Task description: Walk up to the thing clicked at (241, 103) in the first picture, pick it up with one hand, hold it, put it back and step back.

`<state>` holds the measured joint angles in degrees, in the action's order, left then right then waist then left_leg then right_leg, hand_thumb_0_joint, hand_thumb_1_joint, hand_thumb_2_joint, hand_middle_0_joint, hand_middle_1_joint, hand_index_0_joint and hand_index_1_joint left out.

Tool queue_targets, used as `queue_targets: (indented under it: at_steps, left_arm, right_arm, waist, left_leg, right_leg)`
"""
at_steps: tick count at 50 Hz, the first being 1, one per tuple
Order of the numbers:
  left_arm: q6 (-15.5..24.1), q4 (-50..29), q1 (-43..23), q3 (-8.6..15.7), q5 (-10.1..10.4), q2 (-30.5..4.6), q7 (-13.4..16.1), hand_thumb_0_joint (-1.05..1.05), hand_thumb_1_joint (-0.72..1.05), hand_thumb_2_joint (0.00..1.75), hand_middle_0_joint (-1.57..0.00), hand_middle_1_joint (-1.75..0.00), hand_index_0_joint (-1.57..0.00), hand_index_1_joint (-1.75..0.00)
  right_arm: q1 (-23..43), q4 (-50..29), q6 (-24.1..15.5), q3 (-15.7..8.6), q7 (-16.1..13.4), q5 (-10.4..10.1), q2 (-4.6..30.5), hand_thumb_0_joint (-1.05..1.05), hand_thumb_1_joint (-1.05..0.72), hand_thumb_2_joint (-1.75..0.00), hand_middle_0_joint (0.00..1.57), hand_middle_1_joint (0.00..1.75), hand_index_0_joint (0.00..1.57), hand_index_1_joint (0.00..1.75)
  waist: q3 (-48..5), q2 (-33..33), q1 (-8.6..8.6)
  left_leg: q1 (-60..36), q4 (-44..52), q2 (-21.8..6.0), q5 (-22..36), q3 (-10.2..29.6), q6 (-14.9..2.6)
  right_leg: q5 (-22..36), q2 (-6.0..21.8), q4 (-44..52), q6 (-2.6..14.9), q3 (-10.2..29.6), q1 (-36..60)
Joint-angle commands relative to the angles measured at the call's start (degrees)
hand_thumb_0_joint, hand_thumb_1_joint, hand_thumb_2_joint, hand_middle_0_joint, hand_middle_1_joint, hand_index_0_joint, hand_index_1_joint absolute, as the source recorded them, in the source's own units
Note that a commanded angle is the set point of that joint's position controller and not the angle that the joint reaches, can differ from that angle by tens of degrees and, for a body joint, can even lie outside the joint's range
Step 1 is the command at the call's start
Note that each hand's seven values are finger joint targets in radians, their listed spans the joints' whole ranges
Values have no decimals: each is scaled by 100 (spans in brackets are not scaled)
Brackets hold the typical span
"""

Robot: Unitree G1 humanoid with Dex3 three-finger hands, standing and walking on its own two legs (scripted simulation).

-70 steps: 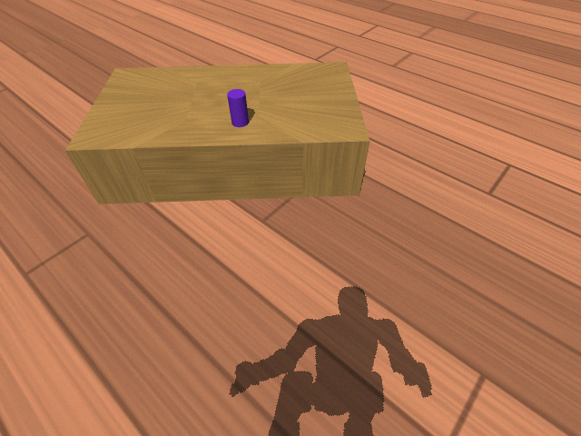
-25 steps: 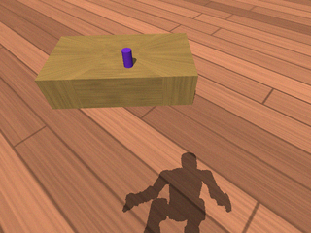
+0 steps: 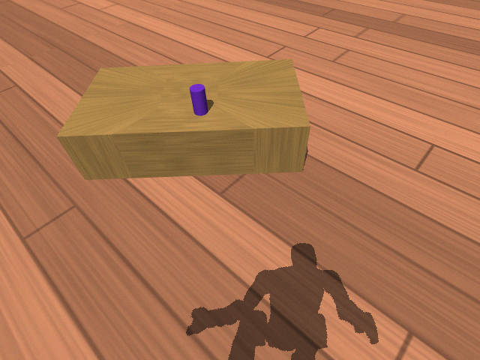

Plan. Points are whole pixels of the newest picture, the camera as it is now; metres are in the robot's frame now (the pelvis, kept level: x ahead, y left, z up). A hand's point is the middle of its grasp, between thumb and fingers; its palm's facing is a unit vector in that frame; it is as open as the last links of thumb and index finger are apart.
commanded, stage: walk up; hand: left
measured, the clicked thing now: (199, 100) +1.37 +0.29 -0.37
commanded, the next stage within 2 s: none
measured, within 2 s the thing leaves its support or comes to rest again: neither
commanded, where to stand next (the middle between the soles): +0.90 +0.07 m, yaw +2 degrees
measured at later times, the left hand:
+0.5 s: hand (112, 319) +0.23 +0.30 -0.15, palm faces -0.01 -0.95 -0.32, open 7.4 cm
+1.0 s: hand (145, 227) +0.43 +0.27 -0.11, palm faces +0.04 -0.91 -0.41, open 7.4 cm
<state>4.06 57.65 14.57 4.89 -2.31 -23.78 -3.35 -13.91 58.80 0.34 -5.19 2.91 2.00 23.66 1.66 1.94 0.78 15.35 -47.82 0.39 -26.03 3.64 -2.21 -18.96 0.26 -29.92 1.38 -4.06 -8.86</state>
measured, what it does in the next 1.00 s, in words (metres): walks ahead: left foot, then right foot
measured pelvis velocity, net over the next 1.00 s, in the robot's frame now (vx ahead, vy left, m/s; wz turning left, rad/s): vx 0.41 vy -0.01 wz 0.05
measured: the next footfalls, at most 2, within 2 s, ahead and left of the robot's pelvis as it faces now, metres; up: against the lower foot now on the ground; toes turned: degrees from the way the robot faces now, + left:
left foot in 0.28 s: +0.29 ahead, +0.14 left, +0.00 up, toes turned +6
right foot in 0.74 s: +0.44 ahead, -0.12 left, +0.00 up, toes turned -4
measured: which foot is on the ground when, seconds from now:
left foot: up 0.00-0.26, down 0.28-0.74, up 0.76-1.00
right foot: down 0.00-0.32, up 0.34-0.72, down 0.74-1.00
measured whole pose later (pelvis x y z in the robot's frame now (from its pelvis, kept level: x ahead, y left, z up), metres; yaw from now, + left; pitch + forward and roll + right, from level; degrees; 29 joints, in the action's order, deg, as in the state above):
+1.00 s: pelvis +0.41 -0.01 +0.01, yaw +3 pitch -2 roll +0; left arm 5.3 49.0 19.7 2.3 -0.4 -22.4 -2.8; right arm -14.8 49.9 -1.9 -3.5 4.3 0.9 24.4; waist 4.3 3.8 2.0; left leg 28.8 -49.9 -2.1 -16.1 1.9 -0.2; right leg -15.6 2.2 -26.5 1.5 -6.5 -8.7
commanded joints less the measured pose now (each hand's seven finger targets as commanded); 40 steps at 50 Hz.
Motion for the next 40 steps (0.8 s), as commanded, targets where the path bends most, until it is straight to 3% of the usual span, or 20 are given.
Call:
queue_targets:
  at_steps: [1,2,4,9,12,14,15,16,17,19,22,25,28,33,35,36,37,38,39,40]
  left_arm:
    - [228,-622,66,295,118,-1407,195,0,90,90,-20,-30,-20,-30]
    - [226,-683,-68,272,150,-1328,209,0,90,90,-20,-30,-20,-30]
    - [217,-740,87,246,153,-1333,204,0,90,90,-20,-30,-20,-30]
    - [155,-944,253,263,129,-1471,166,0,90,90,-20,-30,-20,-30]
    - [141,-1052,186,259,162,-1600,200,0,90,90,-20,-30,-20,-30]
    - [100,-1119,336,157,199,-1377,239,0,90,90,-20,-30,-20,-30]
    - [77,-1176,653,37,257,-957,248,0,90,90,-20,-30,-20,-30]
    - [80,-1253,917,55,316,-946,255,0,90,90,-20,-30,-20,-30]
    - [74,-1178,525,88,235,-1484,283,0,90,90,-20,-30,-20,-30]
    - [61,-1025,783,48,276,-1394,210,0,90,90,-20,-30,-20,-30]
    - [2,-815,1120,99,190,-1217,66,0,90,90,-20,-30,-20,-30]
    - [-6,-993,720,132,118,-1101,-50,0,90,90,-20,-30,-20,-30]
    - [15,-1060,414,196,79,-1110,-109,0,90,90,-20,-30,-20,-30]
    - [80,-1001,273,290,90,-1112,-143,0,90,90,-20,-30,-20,-30]
    - [145,-861,721,343,67,-1205,-76,0,90,90,-20,-30,-20,-30]
    - [215,-776,1166,413,56,-1353,5,0,90,90,-20,-30,-20,-30]
    - [295,-765,1567,520,20,-1838,108,0,90,90,-20,-30,-20,-30]
    - [297,-863,1496,492,97,-2070,123,0,90,90,-20,-30,-20,-30]
    - [281,-998,1158,440,182,-2014,147,0,90,90,-20,-30,-20,-30]
    - [283,-1048,883,406,246,-1882,165,0,90,90,-20,-30,-20,-30]
  right_arm:
    - [718,-829,-399,-128,-11,-74,1079,0,-90,-90,20,30,20,30]
    - [546,-795,-391,-121,22,-74,1052,0,-90,-90,20,30,20,30]
    - [646,-911,-346,-119,120,-60,941,0,-90,-90,20,30,20,30]
    - [1171,-1293,-325,-169,236,-69,833,0,-90,-90,20,30,20,30]
    - [659,-1232,-315,-277,206,-67,904,0,-90,-90,20,30,20,30]
    - [-692,-926,-369,-452,124,48,1215,0,-90,-90,20,30,20,30]
    - [-1396,-899,-397,-618,51,149,1594,0,-90,-90,20,30,20,30]
    - [-1296,-1126,-443,-647,3,5,1998,0,-90,-90,20,30,20,30]
    - [-915,-1215,-432,-689,-6,-270,1961,0,-90,-90,20,30,20,30]
    - [-93,-1432,-439,-438,-68,-245,1574,0,-90,-90,20,30,20,30]
    - [157,-1512,-556,-287,-44,-194,1287,0,-90,-90,20,30,20,30]
    - [22,-1558,-618,-335,2,-116,1402,0,-90,-90,20,30,20,30]
    - [-8,-1623,-653,-347,50,-146,1484,0,-90,-90,20,30,20,30]
    - [139,-1654,-600,-328,69,-147,1494,0,-90,-90,20,30,20,30]
    - [151,-1652,-558,-233,46,-118,1327,0,-90,-90,20,30,20,30]
    - [-96,-1619,-544,-111,28,-95,1045,0,-90,-90,20,30,20,30]
    - [-333,-1693,-551,48,25,-133,567,0,-90,-90,20,30,20,30]
    - [-93,-1716,-518,-37,-35,-143,989,0,-90,-90,20,30,20,30]
    - [-33,-1585,-510,-89,-96,-158,1287,0,-90,-90,20,30,20,30]
    - [-175,-1450,-500,-102,-97,-224,1286,0,-90,-90,20,30,20,30]
  waist:
    - [591,-442,176]
    - [487,-549,70]
    - [553,-848,145]
    - [467,-916,299]
    - [276,-718,-35]
    - [-504,79,-665]
    - [-961,1149,-905]
    - [-1309,1381,-768]
    - [-1152,391,-738]
    - [-120,153,-215]
    - [194,380,21]
    - [322,685,-108]
    - [338,712,-140]
    - [273,371,17]
    - [72,-39,323]
    - [-262,-683,537]
    - [-368,-2231,633]
    - [-161,-1761,632]
    - [75,-940,486]
    - [154,-672,354]
  left_leg:
    - [2733,-1076,-342,594,450,95]
    - [2403,-757,-392,765,436,127]
    - [1996,-178,-300,974,52,209]
    - [920,1352,-285,1872,-657,91]
    - [-124,1505,-238,2007,-756,-146]
    - [-1936,1768,-13,1471,-777,-486]
    - [-2922,2114,-936,389,723,-849]
    - [-3178,3136,-2358,-506,3826,-1496]
    - [-2366,3514,-2426,-1170,3775,-1631]
    - [-1082,3524,-2049,-638,2106,-1176]
    - [183,3640,-1513,322,682,-948]
    - [131,3740,-1493,-2,449,-1162]
    - [254,3830,-1533,-710,533,-1086]
    - [551,3317,-1399,-633,253,-859]
    - [767,2304,-1144,-350,-25,-661]
    - [1057,974,-830,364,-349,-521]
    - [1930,-1094,-62,-51,-919,-162]
    - [2762,-1792,222,-514,-403,-27]
    - [2719,-2060,-115,-265,196,-1]
    - [2515,-2012,-246,123,412,15]
  right_leg:
    - [905,1786,1941,989,2109,1589]
    - [1567,1578,1826,880,1506,1478]
    - [2286,1321,1733,834,802,1086]
    - [2227,1197,1664,732,294,549]
    - [2685,1448,1052,777,332,137]
    - [3078,860,-1342,527,-219,-511]
    - [1503,274,-3192,269,-287,-1722]
    - [-1278,-595,-4167,192,430,-2806]
    - [-1080,-45,-4476,320,1159,-2536]
    - [-385,374,-4135,211,1143,-2475]
    - [-76,577,-3071,4,711,-1632]
    - [0,678,-1855,-150,442,-1763]
    - [577,652,-1245,-99,293,-1719]
    - [894,450,-611,-27,59,-775]
    - [580,245,-375,45,-45,118]
    - [-64,295,103,152,288,946]
    - [-1106,1624,1091,476,2429,1341]
    - [-1114,2497,1764,1159,4201,1363]
    - [-674,2672,1666,1419,4147,918]
    - [-184,2322,1558,1276,3296,743]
